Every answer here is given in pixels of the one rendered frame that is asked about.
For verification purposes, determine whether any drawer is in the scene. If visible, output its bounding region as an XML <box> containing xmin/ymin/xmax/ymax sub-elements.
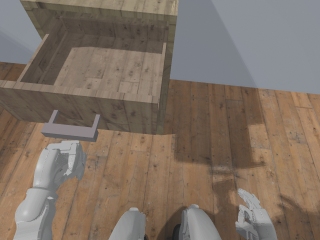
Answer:
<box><xmin>0</xmin><ymin>16</ymin><xmax>169</xmax><ymax>135</ymax></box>

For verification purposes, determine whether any right robot shin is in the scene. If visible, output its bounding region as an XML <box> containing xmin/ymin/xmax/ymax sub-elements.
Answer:
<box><xmin>178</xmin><ymin>204</ymin><xmax>199</xmax><ymax>240</ymax></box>

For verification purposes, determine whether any right robot hand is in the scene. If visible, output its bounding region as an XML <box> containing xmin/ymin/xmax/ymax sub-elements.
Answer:
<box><xmin>235</xmin><ymin>188</ymin><xmax>278</xmax><ymax>240</ymax></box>

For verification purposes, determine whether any handle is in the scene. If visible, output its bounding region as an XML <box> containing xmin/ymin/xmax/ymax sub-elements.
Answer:
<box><xmin>41</xmin><ymin>110</ymin><xmax>101</xmax><ymax>142</ymax></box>

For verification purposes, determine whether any left robot hand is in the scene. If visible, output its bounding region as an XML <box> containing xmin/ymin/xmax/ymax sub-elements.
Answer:
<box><xmin>33</xmin><ymin>140</ymin><xmax>88</xmax><ymax>192</ymax></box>

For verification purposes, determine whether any left robot forearm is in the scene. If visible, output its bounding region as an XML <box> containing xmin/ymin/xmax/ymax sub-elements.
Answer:
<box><xmin>13</xmin><ymin>187</ymin><xmax>58</xmax><ymax>240</ymax></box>

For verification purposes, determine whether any left robot thigh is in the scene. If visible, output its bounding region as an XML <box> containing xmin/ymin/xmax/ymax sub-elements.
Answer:
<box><xmin>108</xmin><ymin>210</ymin><xmax>146</xmax><ymax>240</ymax></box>

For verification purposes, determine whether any cabinet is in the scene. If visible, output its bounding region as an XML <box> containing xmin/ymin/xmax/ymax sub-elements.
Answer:
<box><xmin>19</xmin><ymin>0</ymin><xmax>179</xmax><ymax>135</ymax></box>

